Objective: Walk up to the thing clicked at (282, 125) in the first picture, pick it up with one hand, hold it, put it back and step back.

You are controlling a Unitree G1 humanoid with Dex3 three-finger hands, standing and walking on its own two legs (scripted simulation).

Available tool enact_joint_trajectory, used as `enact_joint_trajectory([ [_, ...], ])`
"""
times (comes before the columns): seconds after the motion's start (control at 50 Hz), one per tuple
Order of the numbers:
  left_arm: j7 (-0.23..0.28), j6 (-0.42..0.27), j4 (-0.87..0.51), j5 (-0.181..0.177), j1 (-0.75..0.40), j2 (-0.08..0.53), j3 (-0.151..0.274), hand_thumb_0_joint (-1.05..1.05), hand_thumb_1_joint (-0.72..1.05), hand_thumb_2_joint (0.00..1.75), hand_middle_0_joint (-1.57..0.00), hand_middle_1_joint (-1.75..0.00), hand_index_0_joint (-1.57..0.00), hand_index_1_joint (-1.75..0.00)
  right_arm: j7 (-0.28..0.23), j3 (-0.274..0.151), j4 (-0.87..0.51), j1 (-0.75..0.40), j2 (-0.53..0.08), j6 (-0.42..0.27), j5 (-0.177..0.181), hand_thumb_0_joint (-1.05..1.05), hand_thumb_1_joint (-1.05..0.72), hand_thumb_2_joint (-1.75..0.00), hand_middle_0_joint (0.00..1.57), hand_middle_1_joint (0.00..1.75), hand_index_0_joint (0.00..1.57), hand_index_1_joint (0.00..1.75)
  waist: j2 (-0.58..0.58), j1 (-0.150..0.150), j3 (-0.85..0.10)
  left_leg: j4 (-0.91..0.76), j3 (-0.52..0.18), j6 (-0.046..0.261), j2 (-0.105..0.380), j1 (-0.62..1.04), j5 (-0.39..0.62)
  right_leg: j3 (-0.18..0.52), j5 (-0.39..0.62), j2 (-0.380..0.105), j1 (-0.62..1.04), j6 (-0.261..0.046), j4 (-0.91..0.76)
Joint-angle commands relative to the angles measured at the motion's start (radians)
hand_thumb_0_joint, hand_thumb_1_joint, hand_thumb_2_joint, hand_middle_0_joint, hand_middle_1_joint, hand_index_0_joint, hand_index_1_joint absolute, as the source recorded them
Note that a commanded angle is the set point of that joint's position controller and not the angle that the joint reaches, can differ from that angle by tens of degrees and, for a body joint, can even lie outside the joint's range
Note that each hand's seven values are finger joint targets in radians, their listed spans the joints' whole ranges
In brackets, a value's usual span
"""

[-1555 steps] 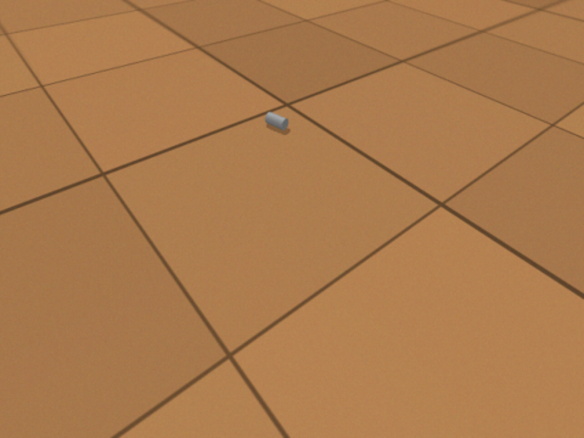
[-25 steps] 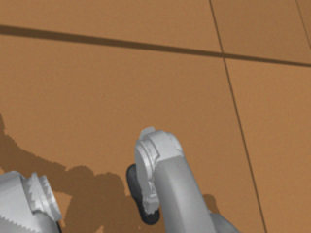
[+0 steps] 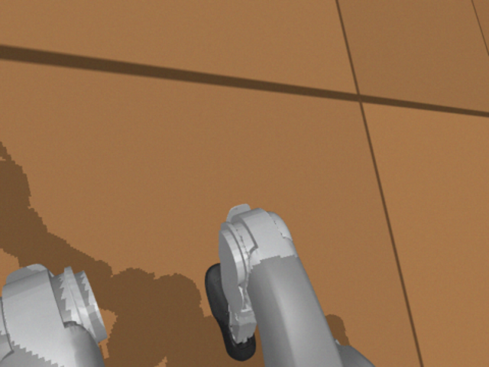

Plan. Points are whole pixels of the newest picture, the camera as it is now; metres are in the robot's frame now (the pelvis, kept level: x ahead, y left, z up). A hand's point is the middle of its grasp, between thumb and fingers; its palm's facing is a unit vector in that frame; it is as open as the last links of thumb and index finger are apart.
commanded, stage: withdraw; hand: left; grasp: from above
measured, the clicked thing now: out of the picture +0.46 +0.37 -0.26
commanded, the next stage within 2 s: home in 0.72 s
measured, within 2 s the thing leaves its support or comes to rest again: neither
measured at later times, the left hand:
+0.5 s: hand out of the picture +0.41 +0.36 -0.07, palm faces -0.52 -0.17 -0.84, open 13.1 cm
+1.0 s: hand out of the picture +0.45 +0.39 -0.09, palm faces -0.34 -0.12 -0.93, open 13.2 cm
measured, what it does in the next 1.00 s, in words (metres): stands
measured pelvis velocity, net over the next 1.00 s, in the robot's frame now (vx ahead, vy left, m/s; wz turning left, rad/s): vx -0.01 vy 0.00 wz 0.09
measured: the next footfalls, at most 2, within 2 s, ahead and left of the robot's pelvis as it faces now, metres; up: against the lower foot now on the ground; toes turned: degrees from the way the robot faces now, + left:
none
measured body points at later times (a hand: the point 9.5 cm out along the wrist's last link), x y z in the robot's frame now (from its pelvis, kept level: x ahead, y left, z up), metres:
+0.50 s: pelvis -0.02 -0.01 +0.06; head +0.20 +0.10 +0.44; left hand +0.44 +0.37 -0.02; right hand +0.10 -0.28 -0.03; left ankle +0.05 +0.13 -0.26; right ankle +0.12 -0.15 -0.26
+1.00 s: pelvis -0.01 +0.00 +0.03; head +0.22 +0.10 +0.40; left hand +0.47 +0.39 -0.03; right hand +0.05 -0.26 -0.07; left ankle +0.05 +0.13 -0.26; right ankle +0.12 -0.15 -0.26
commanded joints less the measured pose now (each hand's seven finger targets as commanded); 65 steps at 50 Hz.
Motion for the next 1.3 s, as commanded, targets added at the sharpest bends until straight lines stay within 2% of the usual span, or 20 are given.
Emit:
enact_joint_trajectory([
  [0.0, 0.013, 0.054, -0.295, -0.054, -0.275, 0.228, 0.014, 0.0, -0.4, 0.89, -0.19, -0.88, -0.19, -0.87, 0.008, -0.163, 0.003, 0.159, -0.302, 0.006, 0.04, 0.0, -0.9, -0.9, 0.2, 0.3, 0.2, 0.3, 0.707, 0.046, -0.79, -0.327, 0.173, -0.007, 0.026, 0.682, 0.331, -0.155, 0.325, 0.023, 0.269, -0.092, -0.154],
  [0.02, -0.008, 0.067, -0.373, -0.072, -0.279, 0.237, 0.026, 0.0, -0.38, 0.88, -0.2, -0.87, -0.2, -0.87, 0.008, -0.179, 0.003, 0.162, -0.302, 0.016, 0.054, 0.0, -0.9, -0.9, 0.2, 0.3, 0.2, 0.3, 0.732, 0.075, -0.848, -0.351, 0.18, -0.007, 0.022, 0.704, 0.345, -0.144, 0.328, 0.021, 0.287, -0.096, -0.167],
  [0.08, -0.096, 0.116, -0.397, -0.106, -0.236, 0.158, -0.024, 0.0, -0.38, 0.88, -0.21, -0.85, -0.2, -0.86, 0.016, -0.214, 0.009, 0.176, -0.29, 0.046, 0.09, 0.0, -0.91, -0.9, 0.2, 0.3, 0.2, 0.3, 0.67, 0.099, -0.838, -0.391, 0.192, 0.004, 0.018, 0.682, 0.316, -0.122, 0.298, 0.016, 0.274, -0.096, -0.21],
  [0.16, -0.232, 0.148, -0.479, -0.159, -0.282, 0.077, -0.071, 0.0, -0.37, 0.87, -0.23, -0.84, -0.22, -0.85, 0.004, -0.251, -0.007, 0.217, -0.276, 0.103, 0.13, 0.0, -0.91, -0.9, 0.2, 0.3, 0.2, 0.3, 0.541, 0.076, -0.83, -0.454, 0.186, 0.022, 0.011, 0.666, 0.279, -0.097, 0.277, 0.009, 0.322, -0.093, -0.277],
  [0.2, -0.31, 0.152, -0.441, -0.184, -0.262, -0.009, -0.127, 0.0, -0.37, 0.88, -0.24, -0.84, -0.23, -0.85, -0.01, -0.259, -0.011, 0.216, -0.263, 0.127, 0.145, 0.0, -0.91, -0.91, 0.2, 0.3, 0.2, 0.3, 0.46, 0.057, -0.756, -0.481, 0.177, 0.03, 0.008, 0.621, 0.216, -0.092, 0.226, 0.006, 0.311, -0.095, -0.303],
  [0.28, -0.434, 0.133, -0.415, -0.224, -0.21, -0.074, -0.179, 0.0, -0.37, 0.88, -0.24, -0.84, -0.22, -0.85, -0.058, -0.259, -0.029, 0.225, -0.254, 0.163, 0.167, 0.0, -0.91, -0.9, 0.2, 0.3, 0.2, 0.3, 0.31, 0.051, -0.668, -0.507, 0.178, 0.043, -0.004, 0.572, 0.174, -0.072, 0.183, -0.007, 0.346, -0.097, -0.369],
  [0.36, -0.474, 0.079, -0.397, -0.24, -0.224, -0.044, -0.174, 0.0, -0.35, 0.88, -0.24, -0.84, -0.23, -0.85, -0.099, -0.24, -0.049, 0.21, -0.232, 0.179, 0.172, 0.0, -0.9, -0.9, 0.2, 0.3, 0.2, 0.3, 0.226, 0.062, -0.634, -0.506, 0.203, 0.055, -0.01, 0.512, 0.134, -0.053, 0.137, -0.014, 0.388, -0.095, -0.407],
  [0.44, -0.44, -0.015, -0.375, -0.21, -0.274, 0.013, -0.148, 0.0, -0.34, 0.86, -0.25, -0.82, -0.24, -0.83, -0.126, -0.207, -0.049, 0.184, -0.217, 0.183, 0.159, 0.0, -0.9, -0.9, 0.2, 0.3, 0.2, 0.3, 0.241, 0.066, -0.634, -0.469, 0.219, 0.054, -0.01, 0.507, 0.137, -0.046, 0.133, -0.016, 0.377, -0.094, -0.398],
  [0.54, -0.285, -0.104, -0.354, -0.106, -0.391, 0.094, -0.109, 0.0, -0.34, 0.85, -0.25, -0.82, -0.24, -0.83, -0.131, -0.179, -0.038, 0.151, -0.229, 0.185, 0.129, 0.0, -0.9, -0.9, 0.2, 0.3, 0.2, 0.3, 0.421, 0.073, -0.733, -0.46, 0.215, 0.03, -0.005, 0.621, 0.137, -0.072, 0.139, -0.011, 0.29, -0.098, -0.318],
  [0.58, -0.217, -0.108, -0.313, -0.067, -0.426, 0.079, -0.111, 0.0, -0.35, 0.86, -0.23, -0.84, -0.23, -0.84, -0.127, -0.179, -0.03, 0.165, -0.236, 0.182, 0.12, 0.0, -0.9, -0.9, 0.2, 0.3, 0.2, 0.3, 0.475, 0.048, -0.736, -0.456, 0.217, 0.022, -0.007, 0.656, 0.15, -0.086, 0.152, -0.011, 0.263, -0.1, -0.302],
  [0.68, -0.087, -0.058, -0.261, -0.003, -0.488, 0.159, -0.044, 0.0, -0.33, 0.84, -0.25, -0.82, -0.25, -0.82, -0.124, -0.194, -0.006, 0.188, -0.26, 0.162, 0.098, 0.0, -0.9, -0.9, 0.2, 0.3, 0.2, 0.3, 0.566, 0.056, -0.792, -0.453, 0.224, 0.014, -0.007, 0.707, 0.162, -0.104, 0.168, -0.015, 0.215, -0.103, -0.267],
  [0.78, -0.058, 0.024, -0.232, -0.002, -0.486, 0.201, -0.009, 0.0, -0.28, 0.8, -0.29, -0.78, -0.29, -0.77, -0.119, -0.204, 0.002, 0.203, -0.264, 0.133, 0.102, 0.0, -0.9, -0.9, 0.2, 0.3, 0.2, 0.3, 0.589, 0.062, -0.842, -0.442, 0.227, 0.022, -0.009, 0.693, 0.164, -0.091, 0.175, -0.024, 0.206, -0.102, -0.248],
  [0.9, -0.17, 0.103, -0.231, -0.099, -0.373, 0.132, -0.044, 0.0, -0.28, 0.76, -0.21, -0.56, -0.19, -0.58, -0.107, -0.223, 0.015, 0.249, -0.247, 0.117, 0.12, 0.0, -0.89, -0.9, 0.2, 0.3, 0.2, 0.3, 0.475, 0.068, -0.829, -0.45, 0.225, 0.037, -0.011, 0.635, 0.17, -0.081, 0.179, -0.014, 0.28, -0.094, -0.3],
  [0.98, -0.301, 0.131, -0.369, -0.219, -0.221, 0.119, -0.004, 0.0, -0.02, 0.76, -0.2, -0.48, -0.19, -0.49, -0.1, -0.264, -0.032, 0.253, -0.256, 0.131, 0.148, 0.0, -0.89, -0.9, 0.2, 0.3, 0.2, 0.3, 0.453, 0.129, -0.893, -0.518, 0.214, 0.034, -0.007, 0.691, 0.217, -0.074, 0.203, -0.019, 0.368, -0.095, -0.331],
  [1.0, -0.336, 0.132, -0.448, -0.253, -0.199, 0.07, -0.031, 0.0, 0.06, 0.75, -0.2, -0.44, -0.18, -0.46, -0.099, -0.269, -0.031, 0.26, -0.246, 0.139, 0.157, 0.0, -0.89, -0.9, 0.2, 0.3, 0.2, 0.3, 0.465, 0.147, -0.936, -0.536, 0.216, 0.03, -0.007, 0.721, 0.245, -0.07, 0.222, -0.018, 0.395, -0.098, -0.338],
  [1.04, -0.393, 0.141, -0.6, -0.33, -0.097, 0.062, -0.004, 0.0, 0.22, 0.67, -0.17, -0.33, -0.16, -0.33, -0.1, -0.294, -0.029, 0.285, -0.249, 0.157, 0.178, 0.0, -0.9, -0.9, 0.2, 0.3, 0.2, 0.3, 0.483, 0.195, -0.984, -0.577, 0.215, 0.021, -0.007, 0.809, 0.318, -0.061, 0.26, -0.024, 0.422, -0.105, -0.363],
  [1.1, -0.459, 0.171, -0.898, -0.49, 0.042, 0.018, 0.03, 0.0, 0.46, 0.68, -0.16, -0.24, -0.16, -0.24, -0.114, -0.314, -0.08, 0.256, -0.238, 0.181, 0.206, 0.0, -0.9, -0.9, 0.2, 0.3, 0.2, 0.3, 0.453, 0.216, -1.031, -0.643, 0.197, 0.022, -0.004, 0.885, 0.34, -0.049, 0.279, -0.026, 0.492, -0.1, -0.429],
  [1.16, -0.505, 0.208, -1.014, -0.626, 0.201, -0.079, 0.033, 0.0, 0.7, 0.81, -0.18, -0.27, -0.18, -0.27, -0.132, -0.318, -0.1, 0.209, -0.201, 0.191, 0.229, 0.0, -0.9, -0.9, 0.2, 0.3, 0.2, 0.3, 0.334, 0.214, -0.949, -0.702, 0.181, 0.038, 0.0, 0.865, 0.298, -0.035, 0.269, -0.023, 0.529, -0.09, -0.499],
  [1.24, -0.523, 0.241, -1.204, -0.739, 0.285, -0.135, 0.029, 0.0, 0.9, 0.9, -0.2, -0.3, -0.2, -0.3, -0.154, -0.337, -0.126, 0.168, -0.177, 0.189, 0.246, 0.0, -0.9, -0.9, 0.2, 0.3, 0.2, 0.3, 0.356, 0.244, -0.943, -0.802, 0.16, 0.036, 0.018, 0.98, 0.265, -0.016, 0.232, -0.034, 0.572, -0.089, -0.581],
  [1.28, -0.529, 0.267, -1.22, -0.792, 0.382, -0.237, -0.03, 0.0, 0.9, 0.9, -0.2, -0.3, -0.2, -0.3, -0.163, -0.336, -0.135, 0.137, -0.166, 0.182, 0.251, 0.0, -0.9, -0.9, 0.2, 0.3, 0.2, 0.3, 0.337, 0.234, -0.868, -0.86, 0.15, 0.033, 0.026, 1.01, 0.224, -0.02, 0.205, -0.036, 0.587, -0.088, -0.623],
])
